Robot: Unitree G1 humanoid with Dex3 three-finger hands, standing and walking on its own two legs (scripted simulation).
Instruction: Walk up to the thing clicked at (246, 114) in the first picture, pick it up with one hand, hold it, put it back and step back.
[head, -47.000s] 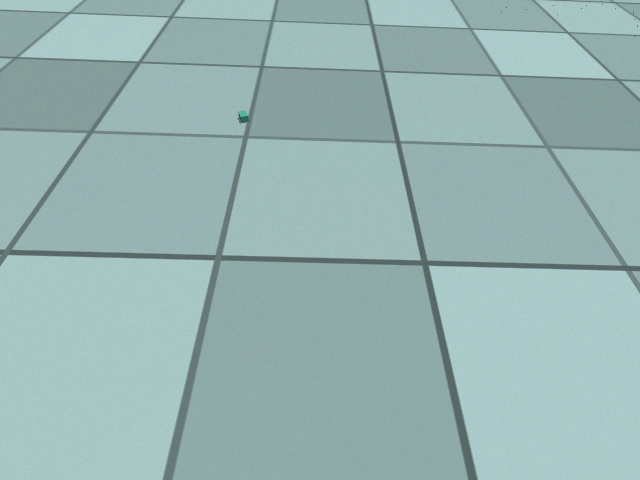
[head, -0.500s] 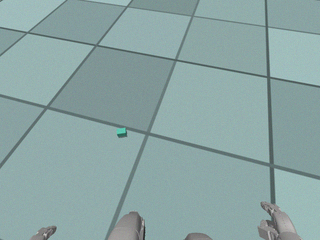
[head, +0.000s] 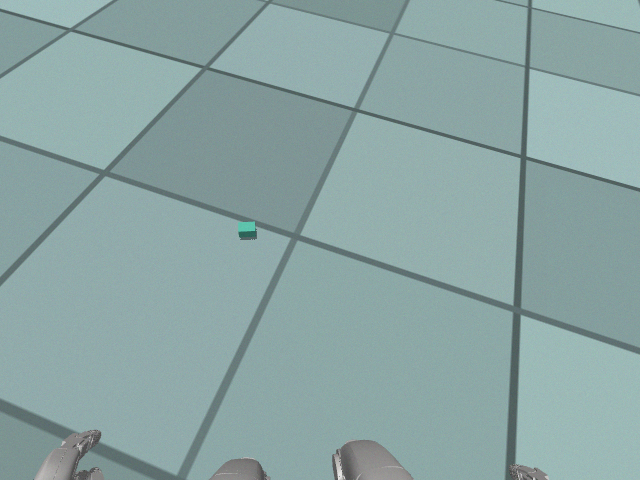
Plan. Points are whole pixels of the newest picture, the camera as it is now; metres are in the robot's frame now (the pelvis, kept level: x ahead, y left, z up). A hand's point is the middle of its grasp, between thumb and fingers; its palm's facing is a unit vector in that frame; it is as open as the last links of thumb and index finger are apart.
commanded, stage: step back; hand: left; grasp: from above
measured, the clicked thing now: (247, 229) +0.96 +0.24 -0.75
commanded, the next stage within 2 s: stand in 1.32 s
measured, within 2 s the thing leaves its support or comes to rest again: neither
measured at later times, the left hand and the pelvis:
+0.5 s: hand out of the picture -0.04 +0.29 -0.15, palm faces +0.02 -0.91 -0.42, open 7.3 cm; pelvis -0.12 +0.01 -0.01, yaw +0 degrees
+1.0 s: hand out of the picture -0.03 +0.26 -0.15, palm faces +0.02 -0.95 -0.33, open 7.3 cm; pelvis -0.11 +0.00 +0.01, yaw +0 degrees
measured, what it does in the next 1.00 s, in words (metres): walks backwards: right foot, then left foot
